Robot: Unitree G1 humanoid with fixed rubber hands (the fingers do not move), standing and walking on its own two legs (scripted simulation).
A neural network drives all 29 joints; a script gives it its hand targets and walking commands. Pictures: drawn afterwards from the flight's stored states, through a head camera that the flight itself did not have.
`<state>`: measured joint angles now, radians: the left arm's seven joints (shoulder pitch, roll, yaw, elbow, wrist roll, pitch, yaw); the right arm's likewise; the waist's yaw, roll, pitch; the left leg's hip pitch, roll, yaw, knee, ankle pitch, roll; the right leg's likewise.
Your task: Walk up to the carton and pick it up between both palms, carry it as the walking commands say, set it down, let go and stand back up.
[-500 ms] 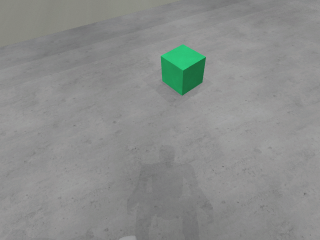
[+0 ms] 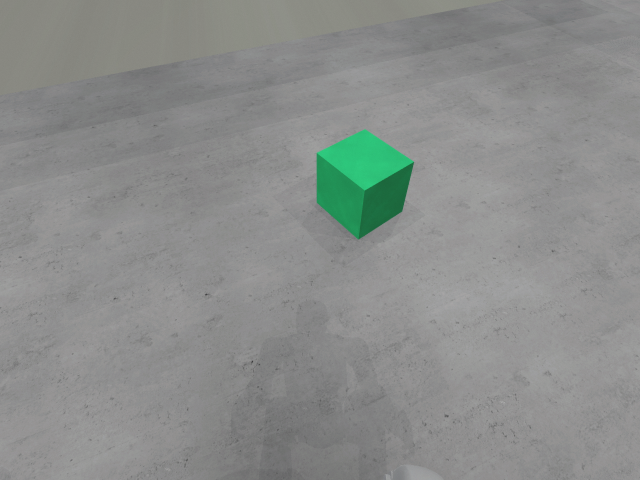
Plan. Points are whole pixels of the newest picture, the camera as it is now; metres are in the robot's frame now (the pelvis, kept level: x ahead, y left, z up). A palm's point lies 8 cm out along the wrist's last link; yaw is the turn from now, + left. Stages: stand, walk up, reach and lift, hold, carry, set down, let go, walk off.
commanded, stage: walk up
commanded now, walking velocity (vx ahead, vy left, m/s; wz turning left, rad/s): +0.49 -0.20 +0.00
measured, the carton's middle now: (361, 183) +1.30 -0.08 -0.62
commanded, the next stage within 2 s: none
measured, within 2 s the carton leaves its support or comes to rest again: neither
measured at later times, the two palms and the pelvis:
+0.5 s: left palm (224, 479) +0.14 +0.16 -0.12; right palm (515, 328) +0.38 -0.28 -0.11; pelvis +0.22 -0.05 +0.01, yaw +0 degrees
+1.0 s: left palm (260, 229) +0.59 +0.18 -0.13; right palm (528, 327) +0.39 -0.32 -0.14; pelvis +0.47 -0.07 -0.01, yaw +1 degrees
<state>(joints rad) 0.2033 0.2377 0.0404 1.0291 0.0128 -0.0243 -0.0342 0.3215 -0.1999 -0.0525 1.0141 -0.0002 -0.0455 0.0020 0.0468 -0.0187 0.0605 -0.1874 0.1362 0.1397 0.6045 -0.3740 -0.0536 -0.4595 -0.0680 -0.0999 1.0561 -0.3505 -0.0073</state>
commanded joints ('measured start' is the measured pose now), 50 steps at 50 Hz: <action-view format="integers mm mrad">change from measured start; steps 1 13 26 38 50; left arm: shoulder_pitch -4 150 346 58 255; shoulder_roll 7 99 77 9 177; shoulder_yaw -12 24 27 10 57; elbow -88 29 30 -107 59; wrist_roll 2 10 11 6 11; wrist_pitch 4 -39 -36 2 -37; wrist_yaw -39 24 44 -7 -22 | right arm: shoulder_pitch -53 -135 -403 18 36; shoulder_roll -174 -94 -24 -152 -127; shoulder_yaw -55 -26 16 -39 -18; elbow -84 -106 -144 -64 -89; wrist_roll -27 -29 -12 -19 -48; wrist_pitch -7 26 16 -20 -13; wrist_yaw -17 22 29 -22 5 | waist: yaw -31 -6 60 -67 90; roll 201 -94 -142 132 -227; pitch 51 22 30 21 -256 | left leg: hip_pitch -69 -408 -407 45 -207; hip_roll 234 34 -27 304 18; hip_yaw -147 -117 16 -339 -25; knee -371 550 110 -363 214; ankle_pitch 205 -5 32 308 148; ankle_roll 135 45 14 192 57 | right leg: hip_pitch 54 327 498 -221 595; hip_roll -59 -239 -192 -80 -149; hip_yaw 19 298 140 113 154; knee -386 -889 -788 96 -642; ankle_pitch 52 -98 360 25 119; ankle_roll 28 -135 -164 35 -37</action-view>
